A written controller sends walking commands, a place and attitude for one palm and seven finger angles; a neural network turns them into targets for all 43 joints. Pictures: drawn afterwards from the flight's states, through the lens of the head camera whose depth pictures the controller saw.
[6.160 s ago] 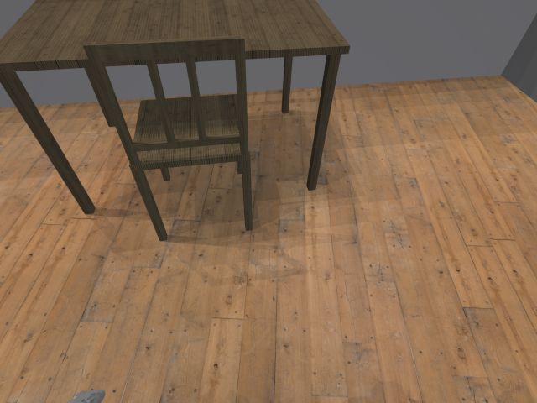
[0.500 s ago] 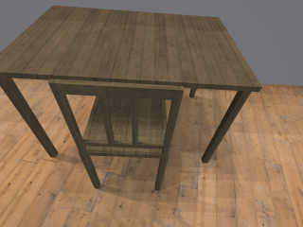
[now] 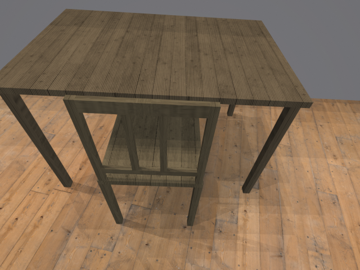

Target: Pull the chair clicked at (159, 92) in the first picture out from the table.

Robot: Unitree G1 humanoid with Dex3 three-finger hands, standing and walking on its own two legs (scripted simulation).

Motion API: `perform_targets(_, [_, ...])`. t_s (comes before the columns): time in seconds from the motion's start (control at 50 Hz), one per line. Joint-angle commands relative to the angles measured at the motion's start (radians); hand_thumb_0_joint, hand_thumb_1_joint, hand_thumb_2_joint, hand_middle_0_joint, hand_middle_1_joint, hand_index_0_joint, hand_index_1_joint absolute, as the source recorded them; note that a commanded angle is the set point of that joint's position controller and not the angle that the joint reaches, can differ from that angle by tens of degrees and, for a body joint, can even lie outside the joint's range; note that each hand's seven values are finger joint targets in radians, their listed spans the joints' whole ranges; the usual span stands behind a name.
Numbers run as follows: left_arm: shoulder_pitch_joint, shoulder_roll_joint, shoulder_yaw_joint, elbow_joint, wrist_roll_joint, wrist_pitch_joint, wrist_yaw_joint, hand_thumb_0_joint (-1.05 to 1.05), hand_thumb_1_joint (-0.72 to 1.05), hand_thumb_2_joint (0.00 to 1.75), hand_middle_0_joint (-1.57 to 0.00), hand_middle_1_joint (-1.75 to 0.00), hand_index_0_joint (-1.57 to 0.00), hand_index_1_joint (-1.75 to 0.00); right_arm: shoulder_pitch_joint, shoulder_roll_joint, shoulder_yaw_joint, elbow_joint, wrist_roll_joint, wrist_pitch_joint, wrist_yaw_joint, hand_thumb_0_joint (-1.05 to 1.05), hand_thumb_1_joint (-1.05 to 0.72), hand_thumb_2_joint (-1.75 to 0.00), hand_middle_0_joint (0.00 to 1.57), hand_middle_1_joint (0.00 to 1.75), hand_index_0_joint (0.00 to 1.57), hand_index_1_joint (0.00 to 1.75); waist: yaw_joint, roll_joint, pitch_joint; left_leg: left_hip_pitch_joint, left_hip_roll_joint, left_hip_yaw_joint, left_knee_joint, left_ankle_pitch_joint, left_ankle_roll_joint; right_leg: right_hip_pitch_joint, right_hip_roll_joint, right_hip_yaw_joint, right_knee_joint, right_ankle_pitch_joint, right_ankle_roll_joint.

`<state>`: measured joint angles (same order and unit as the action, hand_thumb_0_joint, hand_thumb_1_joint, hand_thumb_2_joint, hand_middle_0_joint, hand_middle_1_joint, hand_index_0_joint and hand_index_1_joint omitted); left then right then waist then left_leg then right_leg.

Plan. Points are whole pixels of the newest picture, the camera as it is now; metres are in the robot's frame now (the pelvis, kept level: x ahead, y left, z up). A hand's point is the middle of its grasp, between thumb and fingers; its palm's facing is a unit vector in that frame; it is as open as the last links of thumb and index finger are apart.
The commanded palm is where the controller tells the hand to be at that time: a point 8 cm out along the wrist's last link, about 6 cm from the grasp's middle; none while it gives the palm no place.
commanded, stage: look again from close up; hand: left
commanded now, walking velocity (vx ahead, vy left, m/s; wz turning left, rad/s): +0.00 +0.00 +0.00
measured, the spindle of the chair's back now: (131, 144) +0.50 +0.19 -0.08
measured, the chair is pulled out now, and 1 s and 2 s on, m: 0.00 0.00 0.00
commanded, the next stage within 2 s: none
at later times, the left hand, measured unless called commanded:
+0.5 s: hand out of the picture -0.03 +0.16 -0.18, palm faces +0.01 -0.99 -0.16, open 7.4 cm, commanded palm none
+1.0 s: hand out of the picture -0.03 +0.15 -0.18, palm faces +0.02 -0.99 -0.16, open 7.4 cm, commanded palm none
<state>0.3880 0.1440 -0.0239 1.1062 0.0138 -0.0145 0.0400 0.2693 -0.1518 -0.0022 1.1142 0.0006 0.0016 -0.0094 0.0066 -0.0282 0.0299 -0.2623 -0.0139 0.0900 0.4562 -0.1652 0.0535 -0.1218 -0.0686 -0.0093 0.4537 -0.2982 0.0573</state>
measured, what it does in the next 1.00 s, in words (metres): stands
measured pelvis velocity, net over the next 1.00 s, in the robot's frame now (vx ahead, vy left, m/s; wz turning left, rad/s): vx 0.01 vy -0.01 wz -0.01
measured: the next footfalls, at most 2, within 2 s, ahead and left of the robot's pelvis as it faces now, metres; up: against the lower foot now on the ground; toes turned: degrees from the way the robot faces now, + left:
none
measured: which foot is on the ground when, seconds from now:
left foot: down 0.00-1.00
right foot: down 0.00-1.00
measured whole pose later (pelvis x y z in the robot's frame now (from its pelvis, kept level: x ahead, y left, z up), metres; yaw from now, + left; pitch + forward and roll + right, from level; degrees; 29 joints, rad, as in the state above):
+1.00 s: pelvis +0.01 -0.01 +0.00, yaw -1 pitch -2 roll +0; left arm 0.37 0.14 -0.02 1.11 0.01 -0.02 0.04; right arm 0.28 -0.14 0.00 1.13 0.00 0.00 -0.02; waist 0.00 -0.03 0.03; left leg -0.24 -0.01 0.10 0.41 -0.15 0.04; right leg -0.11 -0.06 0.00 0.42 -0.29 0.05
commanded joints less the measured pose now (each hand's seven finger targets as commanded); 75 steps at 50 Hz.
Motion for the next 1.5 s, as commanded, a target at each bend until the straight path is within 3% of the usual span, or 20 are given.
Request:
perform_targets(0.0, [0.087,0.085,0.018,-0.017,0.004,-0.010,0.007,0.00,0.90,0.90,-0.20,-0.30,-0.20,-0.30,0.042,-0.104,-0.019,-0.030,-0.002,-0.019,-0.003,0.00,-0.90,-0.90,0.20,0.30,0.20,0.30,-0.005,0.031,0.070,0.052,0.107,-0.138,-0.134,-0.121,-0.018,-0.152,-0.032,0.038,-0.106,0.006,-0.064])
perform_targets(0.2, [0.077,0.082,0.020,-0.019,0.004,-0.011,0.007,0.00,0.90,0.90,-0.20,-0.30,-0.20,-0.30,0.052,-0.097,-0.019,-0.024,-0.002,-0.022,-0.005,0.00,-0.90,-0.90,0.20,0.30,0.20,0.30,-0.004,0.034,0.059,0.054,0.109,-0.134,-0.135,-0.097,-0.019,-0.138,-0.030,0.037,-0.105,0.030,-0.064])
perform_targets(0.22, [0.077,0.082,0.020,-0.021,0.005,-0.011,0.006,0.00,0.90,0.90,-0.20,-0.30,-0.20,-0.30,0.046,-0.092,-0.019,-0.021,-0.001,-0.020,-0.005,0.00,-0.90,-0.90,0.20,0.30,0.20,0.30,0.000,0.016,0.085,0.043,0.109,-0.130,-0.137,-0.106,-0.018,-0.145,-0.029,0.035,-0.114,0.022,-0.064])
perform_targets(0.32, [0.076,0.078,0.024,-0.022,0.005,-0.007,0.005,0.00,0.90,0.90,-0.20,-0.30,-0.20,-0.30,0.055,-0.096,-0.020,-0.019,-0.002,-0.022,-0.006,0.00,-0.90,-0.90,0.20,0.30,0.20,0.30,-0.001,0.041,0.066,0.051,0.116,-0.144,-0.158,-0.123,-0.016,-0.133,-0.025,0.028,-0.101,0.025,-0.062])
perform_targets(0.42, [0.071,0.080,0.022,-0.021,0.004,-0.010,0.005,0.00,0.90,0.90,-0.20,-0.30,-0.20,-0.30,0.058,-0.090,-0.018,-0.016,-0.001,-0.023,-0.007,0.00,-0.90,-0.90,0.20,0.30,0.20,0.30,-0.002,0.012,0.058,0.066,0.113,-0.133,-0.141,-0.064,-0.015,-0.127,-0.029,0.032,-0.107,0.052,-0.063])
perform_targets(0.48, [0.073,0.079,0.023,-0.021,0.003,-0.011,0.006,0.00,0.90,0.90,-0.20,-0.30,-0.20,-0.30,0.059,-0.091,-0.017,-0.015,-0.002,-0.025,-0.007,0.00,-0.90,-0.90,0.20,0.30,0.20,0.30,-0.003,0.026,0.043,0.081,0.112,-0.128,-0.130,-0.033,-0.017,-0.123,-0.034,0.034,-0.109,0.068,-0.063])
perform_targets(0.76, [0.079,0.075,0.023,-0.013,0.005,-0.007,0.004,0.00,0.90,0.90,-0.20,-0.30,-0.20,-0.30,0.056,-0.094,-0.018,-0.015,-0.002,-0.023,-0.009,0.00,-0.90,-0.90,0.20,0.30,0.20,0.30,-0.004,0.040,0.071,0.077,0.116,-0.137,-0.167,-0.099,-0.020,-0.139,-0.029,0.032,-0.116,0.045,-0.061])
perform_targets(0.88, [0.082,0.075,0.023,-0.011,0.004,-0.011,0.005,0.00,0.90,0.90,-0.20,-0.30,-0.20,-0.30,0.063,-0.090,-0.016,-0.014,-0.001,-0.025,-0.009,0.00,-0.90,-0.90,0.20,0.30,0.20,0.30,-0.004,0.020,0.048,0.098,0.115,-0.125,-0.151,-0.047,-0.019,-0.129,-0.034,0.035,-0.121,0.070,-0.062])
perform_targets(0.92, [0.080,0.074,0.022,-0.012,0.005,-0.011,0.004,0.00,0.90,0.90,-0.20,-0.30,-0.20,-0.30,0.061,-0.086,-0.016,-0.012,0.001,-0.022,-0.010,0.00,-0.90,-0.90,0.20,0.30,0.20,0.30,-0.003,0.007,0.074,0.087,0.115,-0.123,-0.154,-0.064,-0.019,-0.140,-0.030,0.035,-0.129,0.051,-0.062])
perform_targets(1.1, [0.085,0.074,0.023,-0.007,0.004,-0.011,0.004,0.00,0.90,0.90,-0.20,-0.30,-0.20,-0.30,0.068,-0.088,-0.014,-0.010,-0.002,-0.025,-0.011,0.00,-0.90,-0.90,0.20,0.30,0.20,0.30,-0.003,0.030,0.052,0.104,0.116,-0.123,-0.148,-0.035,-0.022,-0.130,-0.032,0.039,-0.123,0.075,-0.064])
perform_targets(1.24, [0.082,0.070,0.023,-0.008,0.005,-0.010,0.003,0.00,0.90,0.90,-0.20,-0.30,-0.20,-0.30,0.068,-0.084,-0.014,-0.009,-0.002,-0.021,-0.012,0.00,-0.90,-0.90,0.20,0.30,0.20,0.30,-0.004,0.023,0.086,0.085,0.114,-0.121,-0.158,-0.068,-0.025,-0.147,-0.027,0.044,-0.132,0.052,-0.067])
perform_targets(1.3, [0.087,0.070,0.024,-0.007,0.003,-0.013,0.004,0.00,0.90,0.90,-0.20,-0.30,-0.20,-0.30,0.072,-0.083,-0.013,-0.008,-0.002,-0.023,-0.012,0.00,-0.90,-0.90,0.20,0.30,0.20,0.30,-0.003,0.016,0.058,0.105,0.115,-0.119,-0.149,-0.043,-0.024,-0.139,-0.029,0.044,-0.130,0.068,-0.067])
perform_targets(1.32, [0.083,0.071,0.022,-0.009,0.004,-0.012,0.003,0.00,0.90,0.90,-0.20,-0.30,-0.20,-0.30,0.071,-0.078,-0.014,-0.008,0.000,-0.022,-0.012,0.00,-0.90,-0.90,0.20,0.30,0.20,0.30,-0.002,0.012,0.084,0.091,0.115,-0.114,-0.153,-0.056,-0.024,-0.145,-0.026,0.044,-0.138,0.054,-0.067])
perform_targets(1.4, [0.086,0.069,0.023,-0.008,0.003,-0.015,0.003,0.00,0.90,0.90,-0.20,-0.30,-0.20,-0.30,0.077,-0.080,-0.013,-0.007,-0.002,-0.024,-0.013,0.00,-0.90,-0.90,0.20,0.30,0.20,0.30,-0.003,0.015,0.056,0.106,0.113,-0.113,-0.140,-0.024,-0.026,-0.137,-0.030,0.047,-0.135,0.076,-0.069])
perform_targets(1.42, [0.082,0.071,0.023,-0.010,0.003,-0.013,0.003,0.00,0.90,0.90,-0.20,-0.30,-0.20,-0.30,0.072,-0.076,-0.013,-0.007,0.001,-0.022,-0.013,0.00,-0.90,-0.90,0.20,0.30,0.20,0.30,-0.003,0.009,0.081,0.092,0.112,-0.110,-0.143,-0.035,-0.026,-0.141,-0.026,0.048,-0.142,0.063,-0.068])
perform_targets(1.48, [0.088,0.069,0.023,-0.009,0.002,-0.015,0.003,0.00,0.90,0.90,-0.20,-0.30,-0.20,-0.30,0.075,-0.078,-0.012,-0.008,-0.002,-0.025,-0.014,0.00,-0.90,-0.90,0.20,0.30,0.20,0.30,-0.004,0.022,0.047,0.114,0.113,-0.112,-0.133,-0.001,-0.026,-0.132,-0.028,0.051,-0.133,0.089,-0.070])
